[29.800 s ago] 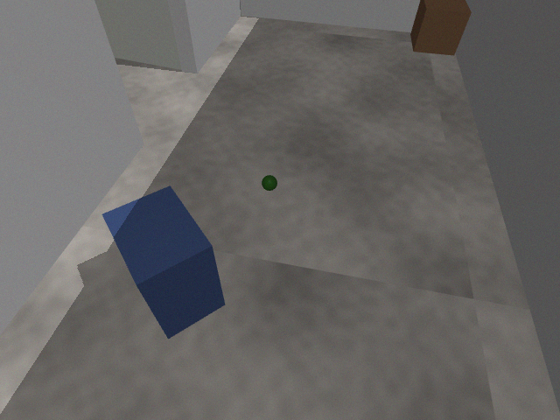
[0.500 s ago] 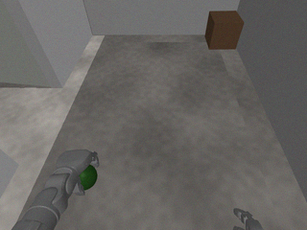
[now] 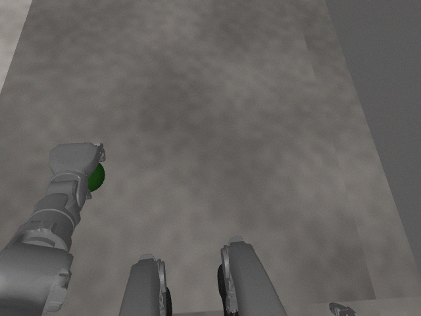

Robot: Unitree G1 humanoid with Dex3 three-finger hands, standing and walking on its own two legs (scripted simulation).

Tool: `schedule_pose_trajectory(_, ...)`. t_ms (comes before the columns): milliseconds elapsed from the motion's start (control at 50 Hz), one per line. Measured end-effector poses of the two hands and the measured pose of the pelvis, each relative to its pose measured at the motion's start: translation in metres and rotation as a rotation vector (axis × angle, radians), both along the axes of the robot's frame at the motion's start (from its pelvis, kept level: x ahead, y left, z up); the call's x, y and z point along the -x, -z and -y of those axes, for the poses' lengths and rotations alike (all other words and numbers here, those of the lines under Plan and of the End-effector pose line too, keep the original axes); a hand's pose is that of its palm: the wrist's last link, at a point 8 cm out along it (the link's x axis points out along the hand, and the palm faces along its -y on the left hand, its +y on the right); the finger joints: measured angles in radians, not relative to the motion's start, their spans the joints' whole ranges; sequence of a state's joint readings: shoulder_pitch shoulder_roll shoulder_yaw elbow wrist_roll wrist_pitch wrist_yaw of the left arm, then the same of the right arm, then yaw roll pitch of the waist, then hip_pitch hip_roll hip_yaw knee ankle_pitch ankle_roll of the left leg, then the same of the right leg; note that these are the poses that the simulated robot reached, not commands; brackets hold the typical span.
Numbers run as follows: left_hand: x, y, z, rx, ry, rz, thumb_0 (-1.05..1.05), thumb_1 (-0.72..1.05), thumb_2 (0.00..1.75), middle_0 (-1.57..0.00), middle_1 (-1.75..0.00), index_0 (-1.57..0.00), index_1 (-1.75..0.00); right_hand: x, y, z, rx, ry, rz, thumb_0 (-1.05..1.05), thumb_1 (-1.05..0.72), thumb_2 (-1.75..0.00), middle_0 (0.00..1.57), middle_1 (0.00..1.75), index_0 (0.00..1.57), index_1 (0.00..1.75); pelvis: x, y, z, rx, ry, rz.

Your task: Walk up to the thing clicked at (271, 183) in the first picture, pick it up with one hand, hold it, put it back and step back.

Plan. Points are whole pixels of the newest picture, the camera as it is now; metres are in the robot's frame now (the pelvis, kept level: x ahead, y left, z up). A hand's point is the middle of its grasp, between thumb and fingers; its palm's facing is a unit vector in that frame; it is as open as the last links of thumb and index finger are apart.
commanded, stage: crouch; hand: left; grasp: from above
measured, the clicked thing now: (86, 175) +0.44 +0.22 -0.14
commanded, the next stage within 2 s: lower in 1.26 s
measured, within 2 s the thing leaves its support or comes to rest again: neither
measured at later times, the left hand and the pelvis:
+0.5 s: hand (106, 189) +0.47 +0.22 -0.31, palm faces -0.46 +0.00 -0.89, open 9.7 cm; pelvis -0.01 +0.00 -0.15, yaw +0 degrees
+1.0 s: hand (113, 190) +0.49 +0.22 -0.39, palm faces -0.46 -0.02 -0.89, open 9.7 cm; pelvis -0.02 +0.00 -0.22, yaw -2 degrees
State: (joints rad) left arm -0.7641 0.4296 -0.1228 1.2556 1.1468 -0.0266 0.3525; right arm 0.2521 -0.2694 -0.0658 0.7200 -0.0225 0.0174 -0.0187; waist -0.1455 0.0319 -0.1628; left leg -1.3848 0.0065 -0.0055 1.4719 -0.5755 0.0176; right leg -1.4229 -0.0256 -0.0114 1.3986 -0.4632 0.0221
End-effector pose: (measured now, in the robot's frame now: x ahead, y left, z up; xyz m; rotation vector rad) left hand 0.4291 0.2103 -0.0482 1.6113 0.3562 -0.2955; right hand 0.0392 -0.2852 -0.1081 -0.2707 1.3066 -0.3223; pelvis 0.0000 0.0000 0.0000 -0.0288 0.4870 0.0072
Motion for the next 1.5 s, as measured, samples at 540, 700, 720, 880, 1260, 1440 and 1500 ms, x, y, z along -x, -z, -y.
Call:
schedule_pose_trajectory(540,-0.047,0.216,-0.011,0.069,0.001,-0.056,0.01,0.06,0.38,-0.68,-0.60,-0.72,-0.56,0.008,0.155,-0.011,-0.043,-0.132,-0.127,0.00,-0.91,-0.90,0.20,0.30,0.21,0.30,0.009,0.161,-0.001,0.046,-0.024,-0.201)
schedule_pose_trajectory(700,-0.058,0.240,-0.009,0.070,-0.008,-0.052,0.01,0.06,0.38,-0.69,-0.59,-0.74,-0.55,0.016,0.171,0.000,-0.043,-0.143,-0.157,0.00,-0.91,-0.90,0.20,0.30,0.21,0.30,0.010,0.183,0.002,0.048,-0.020,-0.196)
schedule_pose_trajectory(720,-0.059,0.243,-0.009,0.070,-0.009,-0.053,0.01,0.05,0.38,-0.69,-0.59,-0.74,-0.55,0.019,0.173,0.000,-0.044,-0.141,-0.162,0.00,-0.91,-0.90,0.20,0.30,0.20,0.30,0.011,0.186,0.002,0.049,-0.020,-0.194)
schedule_pose_trajectory(880,-0.062,0.268,-0.011,0.072,-0.015,-0.067,0.00,0.05,0.40,-0.69,-0.60,-0.74,-0.56,0.042,0.190,-0.002,-0.054,-0.121,-0.210,0.00,-0.91,-0.90,0.20,0.30,0.20,0.30,0.016,0.207,0.002,0.054,-0.013,-0.183)
schedule_pose_trajectory(1260,-0.077,0.305,-0.009,0.064,-0.009,-0.056,0.00,0.03,0.40,-0.71,-0.58,-0.76,-0.54,0.078,0.214,-0.019,-0.076,-0.120,-0.270,0.00,-0.92,-0.90,0.20,0.30,0.20,0.30,0.023,0.243,-0.001,0.079,-0.002,-0.163)
schedule_pose_trajectory(1440,-0.083,0.314,-0.013,0.062,-0.014,-0.052,0.00,0.02,0.41,-0.72,-0.57,-0.76,-0.54,0.085,0.214,-0.018,-0.072,-0.127,-0.289,0.00,-0.92,-0.90,0.20,0.30,0.20,0.30,0.024,0.251,-0.001,0.090,0.003,-0.152)
schedule_pose_trajectory(1500,-0.081,0.321,-0.014,0.060,-0.018,-0.069,0.00,0.02,0.41,-0.72,-0.57,-0.76,-0.54,0.086,0.215,-0.017,-0.069,-0.133,-0.295,0.00,-0.92,-0.90,0.20,0.30,0.20,0.30,0.025,0.254,-0.001,0.094,0.004,-0.150)
